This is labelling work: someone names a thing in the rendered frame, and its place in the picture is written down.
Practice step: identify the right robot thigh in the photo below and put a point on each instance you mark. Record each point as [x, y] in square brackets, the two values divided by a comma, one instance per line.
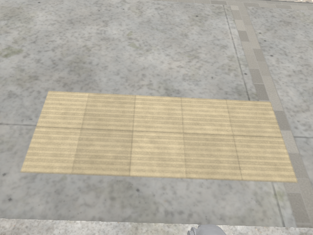
[206, 229]

